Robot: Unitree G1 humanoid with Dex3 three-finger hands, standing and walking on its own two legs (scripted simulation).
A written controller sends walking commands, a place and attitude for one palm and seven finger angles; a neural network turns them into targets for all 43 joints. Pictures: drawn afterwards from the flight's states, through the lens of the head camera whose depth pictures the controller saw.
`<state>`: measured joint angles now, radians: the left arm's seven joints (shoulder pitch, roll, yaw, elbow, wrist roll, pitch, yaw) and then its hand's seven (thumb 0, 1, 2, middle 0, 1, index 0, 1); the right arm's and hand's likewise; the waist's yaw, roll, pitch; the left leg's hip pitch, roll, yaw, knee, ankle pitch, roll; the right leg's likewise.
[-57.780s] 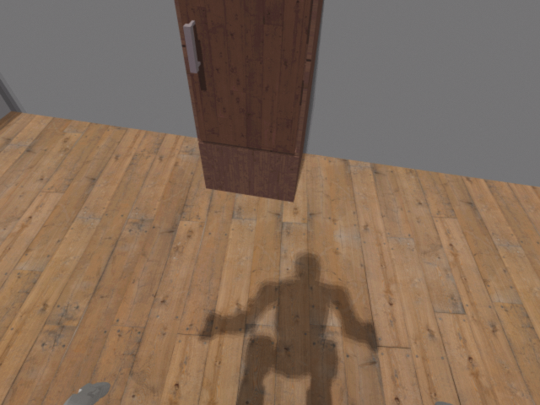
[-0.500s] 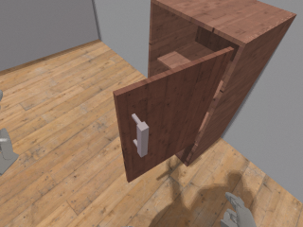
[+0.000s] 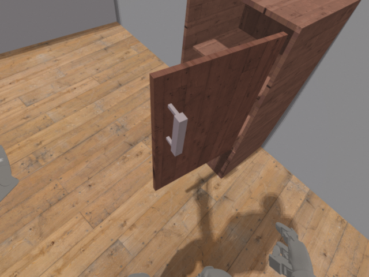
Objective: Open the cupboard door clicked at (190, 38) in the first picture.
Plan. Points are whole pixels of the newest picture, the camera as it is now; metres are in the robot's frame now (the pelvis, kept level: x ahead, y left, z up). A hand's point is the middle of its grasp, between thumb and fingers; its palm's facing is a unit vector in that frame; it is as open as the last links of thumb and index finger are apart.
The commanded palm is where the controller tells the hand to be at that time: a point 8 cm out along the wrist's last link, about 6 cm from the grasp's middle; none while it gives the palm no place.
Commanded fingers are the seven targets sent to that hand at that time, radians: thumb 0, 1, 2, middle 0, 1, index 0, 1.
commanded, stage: stop stepping back and stand still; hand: left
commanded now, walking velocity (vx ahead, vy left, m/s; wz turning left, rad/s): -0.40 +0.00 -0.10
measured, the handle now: (174, 130) +0.46 +0.06 -0.01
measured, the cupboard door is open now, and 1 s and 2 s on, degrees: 83 83 83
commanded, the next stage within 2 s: let the arm hang, fingers relaxed in 1.24 s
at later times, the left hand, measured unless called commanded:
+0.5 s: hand (8, 261) +0.13 +0.23 +0.16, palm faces +0.41 -0.82 -0.41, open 7.4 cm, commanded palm +0.07 +0.27 +0.18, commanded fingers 0.00 0.90 0.90 -0.20 -0.30 -0.20 -0.30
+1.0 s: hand out of the picture +0.09 +0.25 +0.15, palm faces +0.39 -0.80 -0.46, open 7.4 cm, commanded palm +0.04 +0.28 +0.18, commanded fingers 0.00 0.90 0.90 -0.20 -0.30 -0.20 -0.30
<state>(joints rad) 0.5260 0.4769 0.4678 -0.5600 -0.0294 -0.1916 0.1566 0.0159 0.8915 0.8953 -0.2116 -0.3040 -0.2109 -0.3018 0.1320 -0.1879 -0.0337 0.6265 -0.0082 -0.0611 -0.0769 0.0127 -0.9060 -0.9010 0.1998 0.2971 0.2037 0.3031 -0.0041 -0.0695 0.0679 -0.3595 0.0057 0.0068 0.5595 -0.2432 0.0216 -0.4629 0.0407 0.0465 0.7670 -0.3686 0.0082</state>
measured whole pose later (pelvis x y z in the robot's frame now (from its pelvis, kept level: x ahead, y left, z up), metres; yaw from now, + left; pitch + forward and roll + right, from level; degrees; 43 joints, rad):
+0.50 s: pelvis -0.08 -0.03 +0.00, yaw -1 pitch +0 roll -1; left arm 0.55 0.39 0.38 -0.49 -0.03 -0.18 0.16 0.02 0.89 0.90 -0.21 -0.30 -0.21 -0.30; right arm 0.30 -0.27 -0.03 0.70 0.00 -0.11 -0.09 0.01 -0.90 -0.90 0.20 0.30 0.21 0.30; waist -0.02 -0.03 -0.04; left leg -0.26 0.02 0.04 0.53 -0.27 0.03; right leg -0.18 0.00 -0.08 0.52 -0.34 -0.02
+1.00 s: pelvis -0.12 -0.01 +0.01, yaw -3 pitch -1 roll -1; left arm 0.53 0.38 0.39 -0.43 -0.03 -0.19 0.15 0.02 0.89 0.90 -0.21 -0.30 -0.21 -0.30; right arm 0.20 -0.19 0.03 0.64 0.00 -0.13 -0.07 0.01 -0.90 -0.90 0.20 0.30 0.21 0.30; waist 0.02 0.00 0.04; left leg -0.26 0.02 0.07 0.45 -0.17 0.03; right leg -0.17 0.01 -0.05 0.41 -0.22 -0.01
